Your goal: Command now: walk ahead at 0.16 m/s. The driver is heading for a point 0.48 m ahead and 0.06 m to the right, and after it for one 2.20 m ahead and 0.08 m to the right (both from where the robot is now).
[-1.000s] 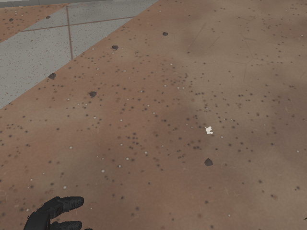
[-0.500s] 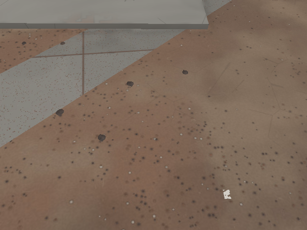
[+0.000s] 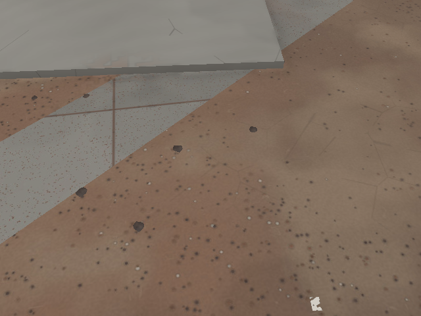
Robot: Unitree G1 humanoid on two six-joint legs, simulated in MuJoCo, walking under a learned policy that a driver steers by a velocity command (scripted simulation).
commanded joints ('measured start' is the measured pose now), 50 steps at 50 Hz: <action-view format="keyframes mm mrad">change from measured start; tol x32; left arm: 1 98 165 36 -11 -16 -4 2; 50 -67 218 79 -422 10 -32 -39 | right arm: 1 -4 -102 -24 -24 20 -11 -1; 12 -181 -60 -12 -104 45 -99 70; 18 459 -300 -79 46 16 -100 53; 50 101 -143 -24 -306 -18 -40 -40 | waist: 1 24 -48 -19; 15 -90 -136 49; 18 -199 394 -251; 30 -14 5 153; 38 196 146 -120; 40 117 -321 -102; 42 64 -67 -471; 44 -36 179 -198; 50 -42 24 -147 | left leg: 1 80 -11 -1 35 -361 45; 7 -614 120 -66 419 -218 62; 16 423 -14 125 159 -115 69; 19 593 411 -849 -307 -797 224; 32 111 157 221 -384 412 -26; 37 319 210 244 71 1170 -80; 39 175 141 216 636 779 -96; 40 -188 -66 144 1058 -480 -103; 50 -204 87 -102 727 -202 -115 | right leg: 1 -122 -76 104 -180 -315 -100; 5 178 -418 536 -419 -418 -277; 14 -74 -238 108 -328 -28 -167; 16 -202 -176 4 56 421 -115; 18 -652 57 94 848 -210 -61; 20 -841 -67 131 978 -28 -136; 37 -171 127 -196 153 464 -120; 41 545 -286 689 25 1003 -494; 44 152 -219 619 -229 308 -395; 50 -206 -101 312 -163 813 -331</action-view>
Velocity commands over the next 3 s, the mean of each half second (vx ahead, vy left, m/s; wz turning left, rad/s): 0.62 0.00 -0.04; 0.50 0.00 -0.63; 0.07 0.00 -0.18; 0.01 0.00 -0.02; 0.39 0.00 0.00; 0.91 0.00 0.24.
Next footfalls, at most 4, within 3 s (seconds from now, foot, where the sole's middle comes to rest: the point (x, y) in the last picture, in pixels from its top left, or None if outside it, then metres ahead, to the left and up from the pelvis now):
0.32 left None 0.24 0.19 -0.77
0.78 right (220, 271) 0.67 0.01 -0.77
1.26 left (164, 238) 0.79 0.20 -0.77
2.76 right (287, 185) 1.03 -0.26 -0.77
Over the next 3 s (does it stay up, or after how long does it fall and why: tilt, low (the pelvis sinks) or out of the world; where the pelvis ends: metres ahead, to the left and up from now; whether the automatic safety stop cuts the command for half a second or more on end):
stays up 1.05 -0.17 0.00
